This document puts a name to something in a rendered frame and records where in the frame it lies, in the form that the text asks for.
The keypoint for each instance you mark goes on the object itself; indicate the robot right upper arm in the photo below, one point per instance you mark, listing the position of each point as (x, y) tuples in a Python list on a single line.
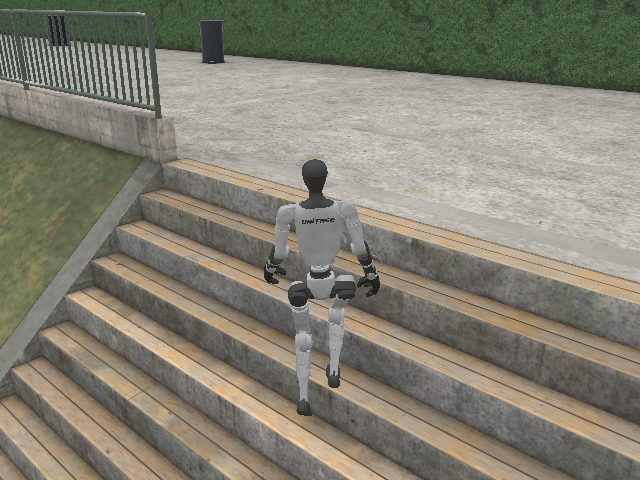
[(349, 211)]

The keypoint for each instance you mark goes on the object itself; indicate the robot torso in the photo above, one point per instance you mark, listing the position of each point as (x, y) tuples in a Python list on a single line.
[(318, 240)]

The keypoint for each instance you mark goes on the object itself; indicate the left robot hand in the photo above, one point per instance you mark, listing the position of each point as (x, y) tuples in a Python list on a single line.
[(268, 276)]

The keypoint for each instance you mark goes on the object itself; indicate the right robot hand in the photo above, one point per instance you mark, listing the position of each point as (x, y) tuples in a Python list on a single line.
[(375, 285)]

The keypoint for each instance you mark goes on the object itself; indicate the robot right forearm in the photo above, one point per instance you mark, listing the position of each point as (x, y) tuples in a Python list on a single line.
[(367, 264)]

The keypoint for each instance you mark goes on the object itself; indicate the robot left thigh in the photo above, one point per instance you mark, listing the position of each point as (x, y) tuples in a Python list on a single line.
[(299, 302)]

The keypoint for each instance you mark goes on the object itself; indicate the robot left upper arm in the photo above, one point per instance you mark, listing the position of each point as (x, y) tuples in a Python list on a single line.
[(285, 215)]

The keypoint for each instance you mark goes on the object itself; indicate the robot left forearm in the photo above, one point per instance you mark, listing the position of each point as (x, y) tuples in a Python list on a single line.
[(272, 263)]

